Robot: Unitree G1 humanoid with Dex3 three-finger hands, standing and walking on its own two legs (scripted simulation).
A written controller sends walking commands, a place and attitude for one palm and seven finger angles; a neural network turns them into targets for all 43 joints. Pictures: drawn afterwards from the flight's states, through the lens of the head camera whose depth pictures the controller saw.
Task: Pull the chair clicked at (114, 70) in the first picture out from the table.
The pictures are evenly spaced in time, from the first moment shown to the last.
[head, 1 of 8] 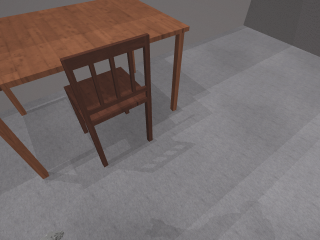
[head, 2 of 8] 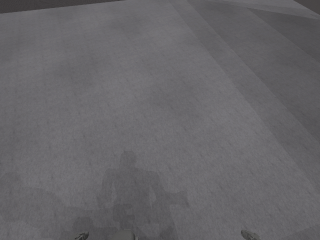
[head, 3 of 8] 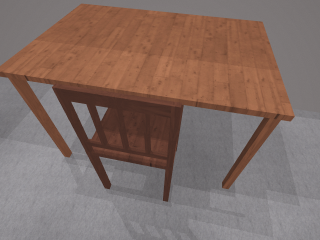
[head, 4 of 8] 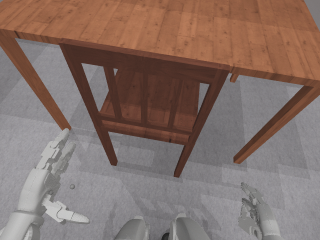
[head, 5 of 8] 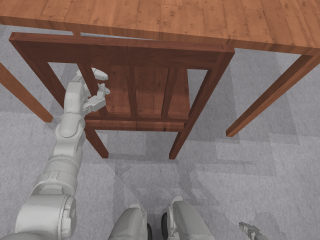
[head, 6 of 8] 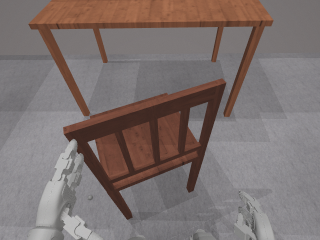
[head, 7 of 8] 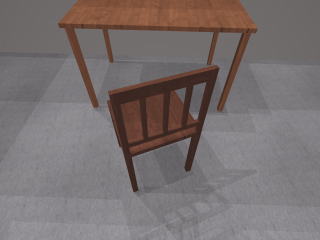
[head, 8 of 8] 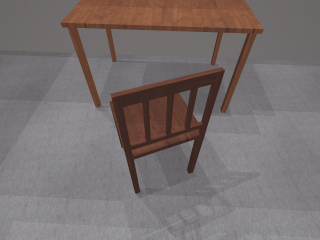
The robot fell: no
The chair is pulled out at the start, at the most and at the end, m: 0.00 0.52 0.52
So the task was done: yes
